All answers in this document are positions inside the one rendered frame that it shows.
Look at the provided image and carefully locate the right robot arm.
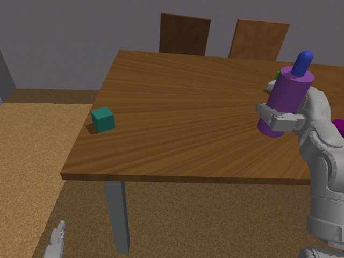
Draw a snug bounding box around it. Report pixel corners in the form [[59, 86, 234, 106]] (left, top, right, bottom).
[[298, 120, 344, 258]]

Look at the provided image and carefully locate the table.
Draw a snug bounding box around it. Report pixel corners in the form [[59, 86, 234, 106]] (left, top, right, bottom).
[[60, 49, 344, 254]]

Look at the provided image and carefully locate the right robot hand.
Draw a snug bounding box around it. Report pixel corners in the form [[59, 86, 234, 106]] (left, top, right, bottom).
[[255, 80, 331, 136]]

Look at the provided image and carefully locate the left robot hand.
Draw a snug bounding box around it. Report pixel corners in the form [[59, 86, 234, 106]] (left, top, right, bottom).
[[42, 220, 66, 258]]

